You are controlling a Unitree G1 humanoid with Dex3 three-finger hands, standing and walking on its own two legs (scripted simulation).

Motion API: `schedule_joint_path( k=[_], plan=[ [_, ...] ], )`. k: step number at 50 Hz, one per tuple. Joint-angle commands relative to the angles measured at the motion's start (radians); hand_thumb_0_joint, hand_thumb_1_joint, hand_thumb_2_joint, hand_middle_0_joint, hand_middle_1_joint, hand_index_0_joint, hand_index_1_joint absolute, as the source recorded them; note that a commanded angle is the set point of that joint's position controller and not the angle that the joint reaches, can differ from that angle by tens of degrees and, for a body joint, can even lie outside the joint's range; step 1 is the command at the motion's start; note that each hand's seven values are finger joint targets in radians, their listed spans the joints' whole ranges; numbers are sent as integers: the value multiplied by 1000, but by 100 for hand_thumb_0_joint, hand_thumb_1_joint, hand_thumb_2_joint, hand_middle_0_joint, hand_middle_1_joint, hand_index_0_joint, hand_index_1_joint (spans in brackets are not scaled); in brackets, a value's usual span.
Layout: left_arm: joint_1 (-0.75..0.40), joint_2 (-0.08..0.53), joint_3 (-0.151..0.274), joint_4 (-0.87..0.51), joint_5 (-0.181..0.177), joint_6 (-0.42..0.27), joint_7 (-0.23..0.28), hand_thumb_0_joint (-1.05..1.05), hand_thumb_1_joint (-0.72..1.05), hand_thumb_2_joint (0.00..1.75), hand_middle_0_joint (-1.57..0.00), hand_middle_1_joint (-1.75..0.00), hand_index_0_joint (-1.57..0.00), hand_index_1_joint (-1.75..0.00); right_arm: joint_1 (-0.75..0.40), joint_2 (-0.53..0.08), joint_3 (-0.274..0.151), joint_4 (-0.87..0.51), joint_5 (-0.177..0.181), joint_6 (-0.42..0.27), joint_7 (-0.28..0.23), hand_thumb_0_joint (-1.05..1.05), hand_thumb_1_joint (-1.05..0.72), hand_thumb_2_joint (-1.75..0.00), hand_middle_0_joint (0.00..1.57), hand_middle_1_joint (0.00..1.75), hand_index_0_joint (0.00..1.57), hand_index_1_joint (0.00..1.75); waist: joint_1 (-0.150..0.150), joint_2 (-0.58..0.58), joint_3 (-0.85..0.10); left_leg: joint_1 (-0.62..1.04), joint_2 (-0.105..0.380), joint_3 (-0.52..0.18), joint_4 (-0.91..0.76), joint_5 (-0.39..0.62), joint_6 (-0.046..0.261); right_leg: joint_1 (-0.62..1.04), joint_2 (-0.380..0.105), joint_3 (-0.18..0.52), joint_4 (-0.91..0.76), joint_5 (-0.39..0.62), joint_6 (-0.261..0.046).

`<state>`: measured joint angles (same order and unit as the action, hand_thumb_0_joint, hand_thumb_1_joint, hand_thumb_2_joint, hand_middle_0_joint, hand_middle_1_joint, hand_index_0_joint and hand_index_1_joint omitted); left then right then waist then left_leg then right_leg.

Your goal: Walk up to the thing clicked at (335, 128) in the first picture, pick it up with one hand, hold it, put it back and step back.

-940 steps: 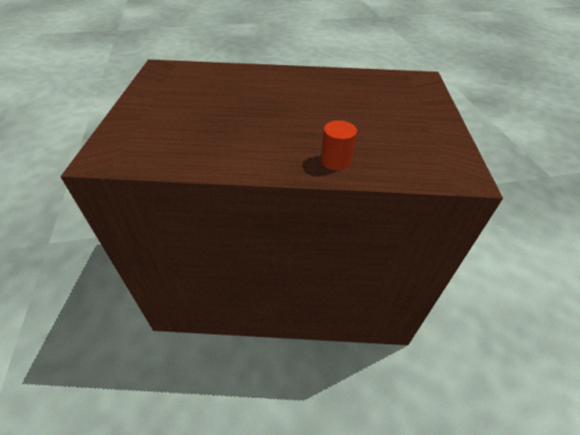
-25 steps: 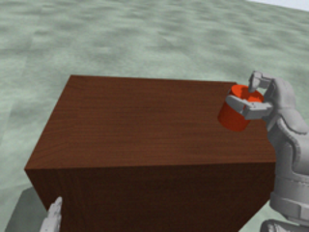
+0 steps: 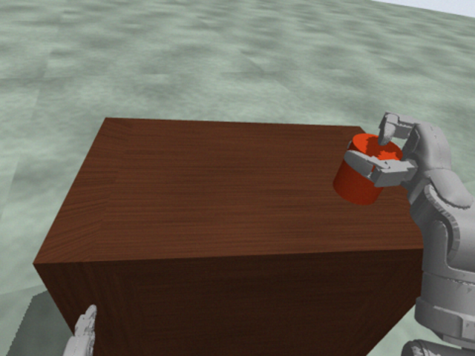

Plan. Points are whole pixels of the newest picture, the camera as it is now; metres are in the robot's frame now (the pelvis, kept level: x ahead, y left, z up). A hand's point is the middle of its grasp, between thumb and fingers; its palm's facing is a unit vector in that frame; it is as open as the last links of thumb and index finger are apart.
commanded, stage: crouch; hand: right
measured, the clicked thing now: (365, 169) +0.34 -0.17 +0.24
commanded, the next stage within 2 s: lower in 1.12 s
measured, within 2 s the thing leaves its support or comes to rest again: rests again in 2.00 s
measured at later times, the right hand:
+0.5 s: hand (345, 170) +0.41 -0.18 +0.19, palm faces +0.16 +0.99 -0.01, open 6.0 cm
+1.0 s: hand (338, 172) +0.45 -0.19 +0.15, palm faces +0.14 +0.99 +0.00, open 6.0 cm
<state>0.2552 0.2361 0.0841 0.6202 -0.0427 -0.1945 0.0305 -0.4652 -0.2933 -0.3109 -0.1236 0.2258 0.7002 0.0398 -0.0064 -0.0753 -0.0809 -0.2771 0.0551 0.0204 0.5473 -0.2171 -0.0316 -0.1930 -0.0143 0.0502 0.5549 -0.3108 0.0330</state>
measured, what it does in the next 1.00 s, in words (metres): stands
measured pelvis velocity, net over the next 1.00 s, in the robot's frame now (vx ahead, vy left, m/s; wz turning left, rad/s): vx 0.00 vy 0.00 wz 0.03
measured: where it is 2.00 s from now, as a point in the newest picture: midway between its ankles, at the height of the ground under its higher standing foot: outside the picture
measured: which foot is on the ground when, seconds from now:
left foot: down 0.00-1.00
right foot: down 0.00-1.00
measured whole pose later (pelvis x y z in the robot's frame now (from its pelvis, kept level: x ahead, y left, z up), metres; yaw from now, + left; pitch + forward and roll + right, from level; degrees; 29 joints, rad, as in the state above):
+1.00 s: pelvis +0.00 +0.00 -0.01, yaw +2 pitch +4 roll +0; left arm 0.24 0.22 0.07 0.60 -0.01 -0.21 0.07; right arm -0.68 -0.37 -0.33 0.73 0.13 0.02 0.07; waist 0.07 -0.01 -0.05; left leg -0.45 0.04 -0.01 0.59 -0.21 -0.03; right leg -0.36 -0.03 0.02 0.62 -0.33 0.03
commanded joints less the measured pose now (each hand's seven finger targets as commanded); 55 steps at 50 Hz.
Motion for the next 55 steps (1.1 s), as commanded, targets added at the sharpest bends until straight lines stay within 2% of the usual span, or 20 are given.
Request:
schedule_joint_path(
  k=[1,7,12,15,21,22,25,26,30,32,36,37,38,40,42,45,47,49,50,55],
  plan=[
    [-180,115,37,-139,-4,-67,8,0,-53,5,-4,-5,-5,-4,-433,-184,-41,-107,17,-59,9,0,-29,-126,130,139,133,139,14,75,-105,57,-41,64,-104,21,13,-39,36,-40,-110,77,-40],
    [-111,99,35,-146,2,-70,4,0,-53,5,-4,-5,-5,-4,-451,-214,-81,-18,5,-125,-15,0,-29,-127,131,140,134,140,13,119,-121,72,-43,62,-93,64,12,-41,32,-43,-101,109,-41],
    [-132,91,28,-179,11,-93,10,0,-55,6,-4,-5,-4,-5,-552,-221,-69,21,-24,-250,-39,0,-29,-130,133,143,137,143,38,93,-162,57,-31,36,-86,42,5,-39,37,-56,-81,66,-49],
    [-121,100,37,-155,13,-101,18,0,-54,6,-4,-5,-5,-5,-604,-235,-43,42,-43,-328,-41,0,-30,-131,135,145,138,145,30,27,-185,41,-35,33,-62,56,17,-42,28,-50,-77,79,-38],
    [-128,111,38,-162,21,-116,33,0,-53,5,-5,-5,-5,-5,-646,-249,-34,191,-57,-448,-31,0,-32,-134,137,147,140,147,41,11,-277,55,-41,36,-33,114,22,-26,16,-43,-52,136,-29],
    [-155,91,10,-192,20,-119,33,0,-53,6,-5,-5,-5,-5,-634,-246,-33,222,-58,-465,-25,0,-31,-135,138,148,141,148,29,25,-292,66,-42,38,-31,129,22,-24,14,-40,-50,158,-27],
    [-97,106,38,-114,24,-111,37,0,-54,6,-5,-5,-5,-5,-577,-250,-50,360,-54,-504,-14,0,-30,-135,137,149,141,149,35,45,-238,43,-45,38,-33,137,21,-61,13,-43,-53,164,-26],
    [-131,98,21,-136,24,-114,34,0,-54,6,-5,-5,-5,-5,-585,-266,-61,386,-55,-519,-11,0,-30,-135,137,149,141,149,26,48,-228,47,-43,37,-35,123,21,-80,15,-46,-55,150,-28],
    [-110,129,52,-159,29,-117,36,0,-54,5,-5,-5,-5,-5,-623,-311,-88,412,-62,-590,-4,0,-32,-136,138,150,142,150,37,88,-266,70,-40,25,-38,135,13,-92,21,-58,-45,145,-38],
    [-112,82,12,-174,27,-117,30,0,-54,5,-5,-5,-5,-5,-617,-282,-69,458,-65,-622,0,0,-30,-136,138,149,141,149,44,98,-245,66,-38,21,-39,127,11,-108,24,-63,-46,132,-41],
    [-94,83,15,-164,27,-108,31,0,-53,5,-5,-5,-6,-5,-680,-304,-61,482,-66,-686,15,0,-32,-136,137,149,141,149,57,69,-257,44,-39,15,-26,150,13,-99,22,-64,-36,150,-39],
    [-79,103,35,-158,28,-106,35,0,-54,5,-5,-5,-5,-5,-673,-292,-55,509,-67,-694,18,0,-33,-136,138,149,142,149,67,59,-276,31,-40,14,-19,173,15,-79,21,-63,-31,172,-37],
    [-97,93,20,-175,28,-105,34,0,-53,5,-5,-5,-6,-5,-696,-298,-47,492,-71,-705,22,0,-33,-136,138,149,142,149,63,48,-299,41,-36,12,-14,191,15,-72,24,-65,-26,187,-36],
    [-92,158,71,-185,30,-101,46,0,-53,5,-5,-5,-6,-5,-730,-331,-63,486,-70,-722,21,0,-33,-136,138,149,141,149,77,35,-338,21,-40,13,-9,202,18,-31,19,-60,-19,203,-33],
    [-50,120,41,-142,31,-89,41,0,-53,5,-5,-5,-6,-5,-735,-311,-47,508,-69,-735,24,0,-34,-135,137,148,141,148,74,13,-323,16,-42,15,-6,210,21,-54,21,-59,-17,211,-30],
    [-110,92,5,-189,28,-82,42,0,-53,5,-5,-5,-6,-5,-739,-326,-52,551,-73,-759,25,0,-33,-134,136,147,140,147,64,27,-328,34,-42,16,-9,194,22,-89,20,-58,-17,196,-30],
    [-107,107,24,-184,27,-75,46,0,-53,5,-5,-5,-6,-5,-732,-339,-69,581,-68,-770,27,0,-31,-135,137,148,140,148,71,45,-318,20,-45,18,-10,179,20,-91,17,-57,-18,176,-33],
    [-94,87,7,-168,28,-65,44,0,-54,5,-5,-5,-5,-5,-702,-316,-56,639,-69,-779,34,0,-31,-135,137,148,141,148,68,40,-309,29,-38,12,-9,183,17,-114,25,-64,-16,169,-36],
    [-106,116,30,-177,28,-61,47,0,-53,5,-5,-5,-5,-4,-716,-345,-70,636,-71,-785,33,0,-31,-136,137,149,141,149,66,57,-307,27,-40,13,-10,168,17,-123,23,-62,-20,155,-36],
    [-82,113,20,-207,27,-41,42,0,-53,4,-5,-5,-6,-4,-756,-363,-82,660,-74,-812,34,0,-27,-133,134,146,138,146,76,32,-316,-6,-54,21,0,189,24,-104,11,-54,-10,204,-26]
  ],
)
